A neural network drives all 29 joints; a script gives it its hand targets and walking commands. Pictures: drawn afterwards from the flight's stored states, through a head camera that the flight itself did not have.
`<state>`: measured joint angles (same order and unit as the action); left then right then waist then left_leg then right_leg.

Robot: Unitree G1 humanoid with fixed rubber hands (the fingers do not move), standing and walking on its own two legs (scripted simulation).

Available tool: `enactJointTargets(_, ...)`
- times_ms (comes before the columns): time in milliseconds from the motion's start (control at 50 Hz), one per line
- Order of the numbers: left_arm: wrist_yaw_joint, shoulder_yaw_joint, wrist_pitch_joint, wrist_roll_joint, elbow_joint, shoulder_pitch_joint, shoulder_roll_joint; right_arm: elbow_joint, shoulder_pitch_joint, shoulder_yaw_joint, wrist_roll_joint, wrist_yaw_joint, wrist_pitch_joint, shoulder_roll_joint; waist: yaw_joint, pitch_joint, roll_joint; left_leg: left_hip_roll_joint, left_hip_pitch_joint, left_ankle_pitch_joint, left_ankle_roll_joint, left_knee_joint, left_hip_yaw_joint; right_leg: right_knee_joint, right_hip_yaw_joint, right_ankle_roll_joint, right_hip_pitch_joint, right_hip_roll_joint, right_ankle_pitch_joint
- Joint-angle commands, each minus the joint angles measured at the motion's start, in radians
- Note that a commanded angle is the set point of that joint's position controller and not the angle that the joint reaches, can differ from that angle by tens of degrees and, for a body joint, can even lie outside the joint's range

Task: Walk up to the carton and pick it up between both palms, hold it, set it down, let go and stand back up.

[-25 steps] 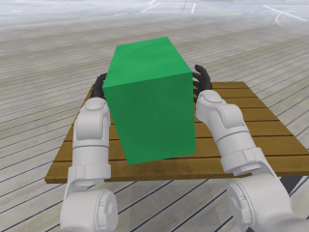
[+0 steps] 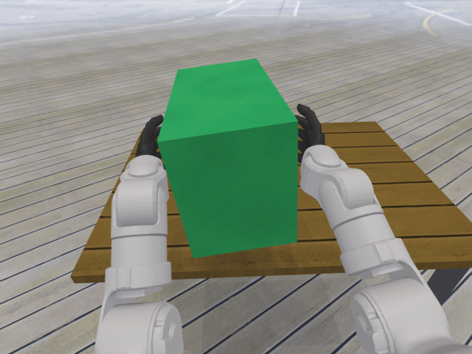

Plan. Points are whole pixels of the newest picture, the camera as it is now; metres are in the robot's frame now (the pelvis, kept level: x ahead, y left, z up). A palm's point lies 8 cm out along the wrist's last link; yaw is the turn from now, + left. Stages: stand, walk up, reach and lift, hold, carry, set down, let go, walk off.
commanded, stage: hold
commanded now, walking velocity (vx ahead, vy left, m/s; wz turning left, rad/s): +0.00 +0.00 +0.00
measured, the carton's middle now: (229, 144) +0.43 +0.00 +0.22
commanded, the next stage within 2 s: none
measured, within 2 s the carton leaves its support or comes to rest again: neither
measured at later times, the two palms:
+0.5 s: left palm (152, 165) +0.35 +0.12 +0.23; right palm (318, 156) +0.34 -0.13 +0.24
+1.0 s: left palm (153, 159) +0.36 +0.12 +0.24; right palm (318, 146) +0.35 -0.13 +0.25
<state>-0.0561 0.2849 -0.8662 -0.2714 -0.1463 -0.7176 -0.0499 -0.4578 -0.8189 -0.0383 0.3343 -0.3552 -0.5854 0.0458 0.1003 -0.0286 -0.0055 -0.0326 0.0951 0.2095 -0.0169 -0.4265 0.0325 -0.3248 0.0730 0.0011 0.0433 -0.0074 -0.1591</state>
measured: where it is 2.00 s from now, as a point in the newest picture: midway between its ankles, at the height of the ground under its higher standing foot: outside the picture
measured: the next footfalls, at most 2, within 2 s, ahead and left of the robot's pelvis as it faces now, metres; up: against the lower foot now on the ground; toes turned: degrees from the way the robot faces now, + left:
none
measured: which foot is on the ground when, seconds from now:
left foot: down 0.00-1.00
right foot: down 0.00-1.00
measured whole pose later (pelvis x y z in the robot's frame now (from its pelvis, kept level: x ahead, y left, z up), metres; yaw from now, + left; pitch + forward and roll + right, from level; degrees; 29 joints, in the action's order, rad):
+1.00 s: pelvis -0.01 -0.01 +0.00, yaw +0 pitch -8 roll -1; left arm -0.03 0.34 -0.83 -0.29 -0.31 -0.81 -0.03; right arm -0.60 -0.91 0.04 0.29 -0.34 -0.56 0.02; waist 0.11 -0.04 0.01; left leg -0.03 0.10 0.19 -0.02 -0.42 0.04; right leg -0.33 0.08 -0.01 0.05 -0.01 -0.15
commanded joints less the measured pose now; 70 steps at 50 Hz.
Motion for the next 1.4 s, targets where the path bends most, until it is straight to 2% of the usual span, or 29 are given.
enactJointTargets(0,0.151,-0.554,0.099,0.182,0.181,-0.872,-0.644,0.391,-0.922,-0.379,0.126,0.100,0.090,-0.743,0.025,-0.529,-0.043,0.077,-0.114,-0.314,-0.031,0.029,0.002,0.000,-0.032,0.066,-0.158,-0.080,0.276)
enactJointTargets(60,0.156,-0.586,0.095,0.191,0.178,-0.901,-0.667,0.372,-0.918,-0.358,0.117,0.103,0.088,-0.738,0.052,-0.528,-0.092,0.072,-0.113,-0.284,-0.037,0.035,0.008,0.006,-0.026,0.054,-0.140,-0.074,0.232)
enactJointTargets(100,0.152,-0.574,0.100,0.188,0.179,-0.887,-0.651,0.371,-0.907,-0.355,0.120,0.103,0.089,-0.731,0.053,-0.525,-0.083,0.075,-0.094,-0.277,-0.033,0.040,0.004,0.007,-0.033,0.055,-0.153,-0.075,0.230)
enactJointTargets(120,0.153,-0.564,0.098,0.186,0.158,-0.869,-0.651,0.382,-0.918,-0.363,0.117,0.101,0.089,-0.731,0.039,-0.520,-0.077,0.079,-0.084,-0.277,-0.033,0.040,0.003,0.009,-0.030,0.058,-0.153,-0.074,0.235)
enactJointTargets(220,0.155,-0.549,0.089,0.173,0.161,-0.843,-0.650,0.336,-0.907,-0.362,0.127,0.101,0.086,-0.726,0.044,-0.514,-0.085,0.074,-0.114,-0.332,-0.042,0.032,0.002,0.001,-0.024,0.056,-0.172,-0.080,0.264)
enactJointTargets(300,0.149,-0.554,0.096,0.176,0.181,-0.862,-0.637,0.414,-0.935,-0.393,0.142,0.099,0.101,-0.724,0.028,-0.563,-0.064,0.070,-0.115,-0.336,-0.038,0.029,0.008,-0.008,-0.027,0.062,-0.185,-0.081,0.286)
enactJointTargets(380,0.153,-0.496,0.094,0.146,0.089,-0.850,-0.627,0.343,-0.955,-0.353,0.115,0.113,0.096,-0.741,-0.001,-0.463,-0.056,0.069,-0.063,-0.198,-0.017,0.073,-0.008,0.023,-0.028,0.057,-0.155,-0.072,0.152)
enactJointTargets(400,0.152,-0.484,0.102,0.148,0.100,-0.873,-0.615,0.347,-0.970,-0.352,0.112,0.120,0.101,-0.744,-0.009,-0.469,-0.028,0.060,-0.056,-0.179,-0.009,0.082,-0.004,0.023,-0.023,0.060,-0.147,-0.074,0.122)
enactJointTargets(520,0.127,-0.485,0.130,0.172,0.090,-0.985,-0.619,0.319,-1.048,-0.340,0.104,0.134,0.124,-0.771,-0.031,-0.546,-0.018,0.064,-0.069,-0.127,0.019,0.088,-0.005,0.022,-0.036,0.062,-0.130,-0.065,0.087)
enactJointTargets(560,0.123,-0.452,0.130,0.154,0.003,-0.995,-0.610,0.260,-1.062,-0.310,0.092,0.133,0.118,-0.762,-0.019,-0.474,-0.022,0.065,-0.028,-0.076,0.011,0.095,-0.010,0.042,-0.036,0.062,-0.101,-0.062,0.035)
enactJointTargets(660,0.128,-0.446,0.134,0.163,-0.020,-1.010,-0.624,0.231,-1.066,-0.286,0.075,0.128,0.117,-0.773,0.005,-0.520,-0.035,0.068,-0.051,-0.081,0.014,0.089,-0.006,0.036,-0.034,0.056,-0.116,-0.063,0.052)
enactJointTargets(680,0.131,-0.416,0.132,0.152,-0.054,-1.001,-0.611,0.198,-1.064,-0.281,0.076,0.126,0.114,-0.770,-0.005,-0.491,-0.027,0.073,-0.031,-0.061,0.015,0.090,-0.012,0.040,-0.038,0.062,-0.112,-0.058,0.042)
enactJointTargets(720,0.133,-0.430,0.137,0.168,0.000,-0.964,-0.626,0.258,-1.036,-0.294,0.094,0.122,0.118,-0.773,-0.001,-0.573,-0.033,0.077,-0.070,-0.140,0.010,0.076,-0.011,0.030,-0.042,0.063,-0.150,-0.061,0.122)
enactJointTargets(740,0.138,-0.450,0.135,0.174,0.014,-0.986,-0.640,0.259,-1.042,-0.282,0.101,0.117,0.117,-0.761,0.025,-0.586,-0.042,0.078,-0.087,-0.152,0.003,0.061,-0.005,0.028,-0.036,0.064,-0.139,-0.058,0.128)
enactJointTargets(760,0.138,-0.482,0.136,0.198,0.041,-0.986,-0.665,0.306,-1.064,-0.291,0.112,0.110,0.128,-0.747,0.032,-0.633,-0.064,0.078,-0.119,-0.206,-0.012,0.043,-0.004,0.020,-0.031,0.058,-0.143,-0.059,0.169)
enactJointTargets(800,0.142,-0.466,0.132,0.185,0.015,-0.961,-0.643,0.296,-1.044,-0.308,0.119,0.105,0.123,-0.741,0.042,-0.598,-0.053,0.082,-0.104,-0.234,-0.020,0.024,-0.004,0.019,-0.031,0.064,-0.145,-0.061,0.193)
enactJointTargets(900,0.166,-0.395,0.124,0.126,-0.061,-0.945,-0.589,0.205,-1.014,-0.275,0.092,0.110,0.109,-0.737,0.015,-0.446,-0.031,0.070,-0.023,-0.086,0.003,0.082,-0.015,0.035,-0.023,0.066,-0.134,-0.060,0.068)
enactJointTargets(920,0.170,-0.393,0.128,0.124,-0.050,-0.963,-0.595,0.198,-1.016,-0.262,0.088,0.113,0.107,-0.747,0.025,-0.421,-0.037,0.069,-0.023,-0.087,0.009,0.086,-0.010,0.039,-0.030,0.063,-0.137,-0.052,0.064)
enactJointTargets(980,0.159,-0.431,0.134,0.145,0.027,-0.951,-0.623,0.269,-1.010,-0.309,0.125,0.115,0.118,-0.763,0.018,-0.531,-0.049,0.070,-0.083,-0.219,-0.012,0.056,-0.004,0.021,-0.017,0.061,-0.165,-0.066,0.182)
enactJointTargets(1000,0.152,-0.480,0.143,0.165,0.089,-0.980,-0.650,0.305,-1.018,-0.327,0.133,0.112,0.125,-0.765,0.026,-0.578,-0.065,0.077,-0.118,-0.274,-0.019,0.039,0.006,0.009,-0.030,0.063,-0.175,-0.065,0.245)
enactJointTargets(1020,0.148,-0.477,0.136,0.163,0.063,-0.963,-0.647,0.280,-1.007,-0.328,0.138,0.111,0.119,-0.754,0.024,-0.560,-0.065,0.080,-0.131,-0.289,-0.028,0.035,0.002,0.017,-0.032,0.066,-0.148,-0.063,0.254)
enactJointTargets(1040,0.146,-0.502,0.135,0.161,0.100,-0.975,-0.658,0.291,-0.995,-0.324,0.135,0.111,0.120,-0.752,0.044,-0.548,-0.090,0.084,-0.146,-0.308,-0.039,0.029,0.000,0.015,-0.019,0.062,-0.144,-0.071,0.253)
enactJointTargets(1120,0.144,-0.445,0.121,0.136,0.034,-0.921,-0.606,0.254,-0.981,-0.318,0.125,0.116,0.109,-0.735,0.011,-0.442,-0.042,0.074,-0.065,-0.178,-0.012,0.062,-0.003,0.028,-0.021,0.069,-0.122,-0.065,0.132)
enactJointTargets(1140,0.144,-0.453,0.126,0.150,0.062,-0.954,-0.609,0.281,-1.007,-0.325,0.128,0.116,0.117,-0.750,0.005,-0.481,-0.037,0.070,-0.069,-0.156,-0.001,0.065,-0.003,0.020,-0.017,0.062,-0.127,-0.063,0.118)
enactJointTargets(1180,0.133,-0.470,0.129,0.155,0.077,-0.951,-0.614,0.309,-1.013,-0.359,0.136,0.119,0.119,-0.757,-0.004,-0.534,-0.026,0.070,-0.077,-0.206,-0.006,0.057,0.000,0.015,-0.022,0.064,-0.140,-0.069,0.157)
enactJointTargets(1280,0.134,-0.503,0.119,0.162,0.094,-0.877,-0.636,0.357,-0.966,-0.361,0.137,0.114,0.117,-0.755,0.017,-0.550,-0.043,0.077,-0.119,-0.295,-0.023,0.035,-0.002,0.019,-0.020,0.065,-0.146,-0.081,0.227)
enactJointTargets(1340,0.141,-0.488,0.114,0.164,0.107,-0.884,-0.623,0.355,-0.964,-0.367,0.127,0.109,0.117,-0.739,0.007,-0.551,-0.020,0.075,-0.100,-0.257,-0.017,0.036,-0.005,0.006,-0.020,0.072,-0.150,-0.077,0.213)
enactJointTargets(1360,0.142,-0.491,0.106,0.155,0.078,-0.850,-0.638,0.358,-0.933,-0.371,0.127,0.110,0.112,-0.736,0.013,-0.524,-0.034,0.078,-0.097,-0.255,-0.019,0.048,-0.003,0.016,-0.021,0.068,-0.158,-0.079,0.219)
enactJointTargets(1380,0.145,-0.514,0.109,0.168,0.133,-0.863,-0.655,0.390,-0.957,-0.367,0.132,0.111,0.120,-0.738,0.018,-0.564,-0.056,0.080,-0.111,-0.286,-0.027,0.040,-0.001,0.007,-0.022,0.063,-0.173,-0.082,0.248)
